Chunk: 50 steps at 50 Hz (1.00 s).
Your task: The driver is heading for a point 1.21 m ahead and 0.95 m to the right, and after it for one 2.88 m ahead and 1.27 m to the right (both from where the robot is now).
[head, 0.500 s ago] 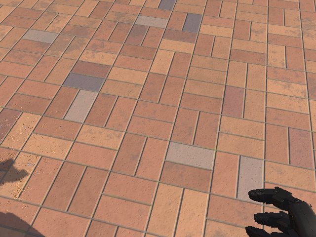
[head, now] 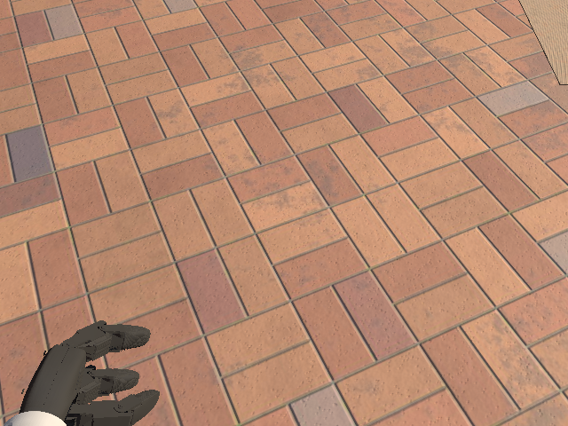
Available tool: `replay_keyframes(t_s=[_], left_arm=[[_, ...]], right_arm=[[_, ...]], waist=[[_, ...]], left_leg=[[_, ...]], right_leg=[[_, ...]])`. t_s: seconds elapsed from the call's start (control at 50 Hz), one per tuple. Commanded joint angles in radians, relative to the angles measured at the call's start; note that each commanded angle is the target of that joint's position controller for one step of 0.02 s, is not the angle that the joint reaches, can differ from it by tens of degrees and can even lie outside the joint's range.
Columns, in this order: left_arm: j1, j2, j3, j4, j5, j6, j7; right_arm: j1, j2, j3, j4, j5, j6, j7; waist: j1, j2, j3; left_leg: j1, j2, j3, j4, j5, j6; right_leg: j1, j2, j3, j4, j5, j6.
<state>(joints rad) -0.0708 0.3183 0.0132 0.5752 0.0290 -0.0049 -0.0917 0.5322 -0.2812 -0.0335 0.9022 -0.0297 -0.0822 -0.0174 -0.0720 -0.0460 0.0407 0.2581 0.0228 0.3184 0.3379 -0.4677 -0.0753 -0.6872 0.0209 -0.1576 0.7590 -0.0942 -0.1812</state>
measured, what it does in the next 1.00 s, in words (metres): walks ahead, turning right: right foot, then left foot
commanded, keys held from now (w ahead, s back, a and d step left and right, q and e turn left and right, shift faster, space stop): w+e+shift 0.32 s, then w+shift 0.50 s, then w+e+shift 0.18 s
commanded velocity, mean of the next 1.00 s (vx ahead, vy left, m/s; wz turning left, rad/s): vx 1.00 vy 0.00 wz -0.60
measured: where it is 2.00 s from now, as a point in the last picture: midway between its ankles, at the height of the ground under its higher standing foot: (516, 103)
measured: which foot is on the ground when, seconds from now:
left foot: down 0.00-0.02, up 0.04-0.40, down 0.42-0.88, up 0.90-1.00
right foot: up 0.00-0.02, down 0.04-0.44, up 0.46-0.84, down 0.86-1.00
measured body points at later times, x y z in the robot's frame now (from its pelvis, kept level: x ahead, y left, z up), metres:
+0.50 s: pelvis +0.47 +0.00 +0.01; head +0.49 +0.00 +0.46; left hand +0.63 +0.27 -0.10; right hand +0.55 -0.31 -0.06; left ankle +0.60 +0.10 -0.70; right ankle +0.24 -0.01 -0.61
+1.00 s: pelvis +0.87 -0.23 +0.02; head +0.89 -0.24 +0.47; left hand +1.10 -0.05 -0.09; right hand +0.78 -0.49 -0.10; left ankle +0.84 -0.03 -0.59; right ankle +0.87 -0.28 -0.70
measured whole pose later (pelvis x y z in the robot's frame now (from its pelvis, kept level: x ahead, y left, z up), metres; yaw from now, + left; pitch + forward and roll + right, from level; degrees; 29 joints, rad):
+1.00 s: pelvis +0.87 -0.23 +0.02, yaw -36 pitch +1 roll +0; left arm 0.28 0.31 0.04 0.81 0.02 -0.04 -0.01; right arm 0.30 -0.27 -0.01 0.79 -0.04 -0.09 0.01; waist -0.01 0.01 0.03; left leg -0.36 0.06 -0.02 1.26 -0.32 0.03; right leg -0.33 0.14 -0.01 0.53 -0.21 -0.13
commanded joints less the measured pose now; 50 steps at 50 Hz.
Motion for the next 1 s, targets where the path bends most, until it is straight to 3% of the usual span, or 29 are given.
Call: replay_keyframes(t_s=[0.02,0.04,0.06,0.08,0.1,0.12,0.16,0.18,0.24,0.3,0.36,0.38,0.42,0.44,0.46,0.48,0.5,0.52,0.58,0.66,0.74,0.8,0.84,0.86,0.88,0.9,0.92,0.96,1.0], left_arm=[[0.583,0.162,0.082,0.135,-0.006,-0.010,0.039],[0.539,0.223,0.120,0.148,-0.043,0.006,0.069],[0.434,0.352,0.135,0.087,0.003,0.026,0.068],[0.486,0.314,0.138,0.063,0.000,0.030,0.082],[0.465,0.253,0.126,0.099,-0.007,0.019,0.093],[0.444,0.209,0.113,0.121,-0.010,0.001,0.098],[0.378,0.168,0.091,0.118,-0.009,-0.033,0.106],[0.377,0.152,0.083,0.120,-0.014,-0.046,0.101],[0.360,0.161,0.089,0.121,-0.018,-0.070,0.090],[0.385,0.178,0.103,0.131,-0.027,-0.075,0.075],[0.455,0.183,0.108,0.159,-0.031,-0.071,0.080],[0.471,0.195,0.108,0.169,-0.027,-0.070,0.084],[0.437,0.216,0.105,0.178,-0.013,-0.073,0.080],[0.411,0.109,0.074,0.155,-0.004,-0.087,0.084],[0.542,0.003,0.043,0.104,-0.047,-0.093,0.076],[0.480,0.069,0.037,0.136,-0.012,-0.079,0.089],[0.385,0.093,0.042,0.132,0.002,-0.072,0.080],[0.322,0.087,0.038,0.118,0.009,-0.069,0.069],[0.267,0.033,0.019,0.077,0.017,-0.049,0.041],[0.101,0.039,0.000,-0.005,0.017,-0.046,0.028],[-0.018,0.012,-0.024,-0.038,0.007,-0.055,0.002],[0.021,0.047,-0.012,-0.013,0.018,-0.055,0.025],[0.305,0.105,0.018,0.077,0.019,-0.052,0.052],[0.497,0.150,0.042,0.143,0.019,-0.049,0.068],[0.571,0.232,0.072,0.165,0.030,-0.046,0.087],[0.538,0.281,0.087,0.156,0.011,-0.037,0.088],[0.491,0.236,0.090,0.158,0.000,-0.037,0.086],[0.451,0.161,0.083,0.194,-0.012,-0.050,0.091],[0.420,0.109,0.066,0.212,-0.014,-0.061,0.099]], right_arm=[[-0.206,-0.260,-0.060,-0.145,-0.008,0.016,-0.012],[-0.232,-0.178,-0.049,-0.156,-0.012,0.018,0.007],[-0.149,-0.126,-0.026,-0.289,0.001,-0.003,0.011],[-0.243,-0.166,-0.020,-0.316,-0.001,-0.031,0.013],[-0.278,-0.159,-0.012,-0.315,-0.001,-0.045,0.013],[-0.302,-0.151,-0.008,-0.314,-0.009,-0.042,0.010],[-0.255,-0.140,-0.002,-0.290,-0.045,0.002,0.008],[-0.261,-0.133,-0.001,-0.293,-0.048,0.023,0.009],[-0.438,-0.073,0.023,-0.372,-0.030,0.035,0.026],[-0.513,-0.056,0.032,-0.386,0.005,0.030,0.038],[-0.512,-0.101,0.017,-0.378,0.005,0.024,0.033],[-0.460,-0.127,0.004,-0.359,-0.001,0.020,0.026],[-0.153,-0.190,-0.034,-0.279,-0.009,0.010,0.000],[0.059,-0.258,-0.057,-0.245,-0.030,0.004,-0.020],[-0.011,-0.344,-0.077,-0.229,-0.039,0.005,-0.007],[-0.140,-0.242,-0.070,-0.258,-0.028,0.014,0.009],[-0.191,-0.166,-0.055,-0.259,-0.018,0.013,0.016],[-0.192,-0.132,-0.048,-0.231,-0.023,0.011,0.021],[-0.135,-0.090,-0.029,-0.142,-0.012,-0.015,0.025],[-0.117,-0.117,-0.031,-0.102,0.009,-0.038,0.032],[-0.077,-0.144,-0.032,-0.064,0.026,-0.046,0.040],[-0.034,-0.206,-0.039,-0.031,0.023,-0.039,0.032],[-0.055,-0.252,-0.048,-0.023,0.009,-0.012,0.011],[-0.087,-0.240,-0.044,-0.040,0.008,-0.001,0.003],[-0.050,-0.129,-0.021,-0.082,0.004,-0.002,0.012],[-0.004,-0.087,-0.011,-0.135,0.013,-0.016,0.029],[-0.138,-0.144,-0.019,-0.167,0.009,-0.024,0.022],[-0.233,-0.109,0.001,-0.194,-0.006,-0.036,0.022],[-0.225,-0.090,0.008,-0.205,-0.039,-0.007,0.029]], waist=[[0.373,0.126,-0.217],[0.310,-0.093,-0.166],[0.160,-0.214,-0.298],[0.229,-0.020,-0.353],[0.179,0.075,-0.163],[0.119,0.136,-0.057],[0.029,0.153,0.004],[0.015,0.144,0.014],[0.038,0.095,0.065],[0.093,0.040,0.029],[0.122,0.013,-0.011],[0.102,0.017,-0.051],[-0.077,0.049,-0.213],[-0.155,0.159,-0.330],[0.001,0.548,-0.419],[0.005,0.308,-0.247],[-0.002,0.142,-0.149],[0.006,0.056,-0.076],[0.053,0.123,-0.008],[0.070,0.116,0.068],[0.058,0.093,0.095],[0.093,0.137,0.021],[0.238,0.191,-0.153],[0.323,0.166,-0.237],[0.270,-0.015,-0.329],[0.174,-0.217,-0.444],[0.197,-0.093,-0.317],[0.129,0.050,-0.086],[0.045,0.053,-0.029]], left_leg=[[-0.451,0.229,-0.080,0.696,1.371,0.093],[-0.730,0.013,-0.083,1.106,0.293,0.069],[-1.097,-0.070,-0.238,1.407,-0.038,0.024],[-1.177,-0.027,-0.405,1.375,0.040,0.031],[-1.178,0.027,-0.418,1.240,0.085,0.041],[-1.106,0.064,-0.415,1.110,0.089,0.037],[-0.954,0.098,-0.415,0.981,0.040,0.012],[-0.908,0.111,-0.405,0.907,0.008,-0.001],[-0.773,0.110,-0.353,0.604,0.224,-0.016],[-0.595,0.054,-0.333,0.362,0.529,0.005],[-0.570,0.022,-0.335,0.227,0.522,0.038],[-0.528,-0.006,-0.324,0.209,0.452,0.053],[-0.209,-0.014,-0.294,0.215,0.297,0.090],[0.005,0.179,-0.528,0.205,-0.045,0.120],[0.124,0.409,-1.192,-0.082,-0.277,0.234],[0.014,0.385,-1.212,-0.108,-0.411,0.260],[-0.099,0.344,-1.024,-0.081,-0.307,0.260],[-0.212,0.297,-0.889,-0.086,-0.144,0.249],[-0.339,0.219,-0.684,-0.131,0.051,0.222],[-0.393,0.195,-0.484,-0.251,0.281,0.234],[-0.464,0.168,-0.314,-0.384,0.585,0.214],[-0.254,0.187,-0.249,-0.212,1.192,0.197],[-0.220,0.203,-0.207,0.179,1.446,0.173],[-0.347,0.170,-0.186,0.478,1.316,0.157],[-0.640,0.075,-0.191,0.880,0.641,0.143],[-0.913,-0.062,-0.294,1.144,0.016,0.118],[-1.064,-0.016,-0.379,1.166,0.100,0.131],[-1.018,0.066,-0.379,0.987,0.165,0.118],[-0.908,0.089,-0.385,0.868,0.109,0.083]], right_leg=[[0.819,0.097,0.065,-0.069,-0.084,-0.088],[0.953,0.006,0.253,-0.149,-0.142,-0.114],[1.181,-0.241,0.830,-0.282,-0.098,-0.322],[1.166,-0.289,0.998,-0.447,-0.280,-0.345],[0.976,-0.274,0.955,-0.515,-0.291,-0.298],[0.792,-0.227,0.863,-0.523,-0.193,-0.256],[0.541,-0.139,0.697,-0.523,-0.041,-0.219],[0.449,-0.111,0.656,-0.535,-0.025,-0.213],[0.239,-0.017,0.554,-0.589,-0.028,-0.168],[0.239,0.010,0.532,-0.577,0.088,-0.095],[0.464,-0.037,0.563,-0.479,0.270,-0.048],[0.547,-0.048,0.558,-0.389,0.431,-0.029],[0.514,-0.016,0.485,0.023,0.566,0.017],[0.344,0.037,0.417,0.392,0.259,0.032],[0.059,0.166,0.317,0.629,-0.346,0.075],[-0.081,0.062,0.311,0.686,-0.279,0.056],[-0.085,0.018,0.298,0.645,-0.204,0.062],[-0.062,-0.007,0.292,0.588,-0.182,0.065],[-0.044,-0.031,0.320,0.478,-0.210,0.079],[-0.106,-0.039,0.277,0.246,-0.068,0.108],[0.174,-0.044,0.099,-0.069,0.143,0.077],[0.270,0.029,0.039,-0.132,0.052,0.035],[0.550,0.094,0.036,-0.147,-0.080,-0.001],[0.778,0.064,0.082,-0.180,-0.107,-0.025],[1.029,-0.150,0.403,-0.190,-0.396,-0.073],[1.145,-0.335,0.968,-0.389,-0.530,-0.174],[1.107,-0.292,0.951,-0.459,-0.413,-0.181],[0.796,-0.222,0.714,-0.486,-0.157,-0.149],[0.585,-0.149,0.618,-0.528,-0.129,-0.143]])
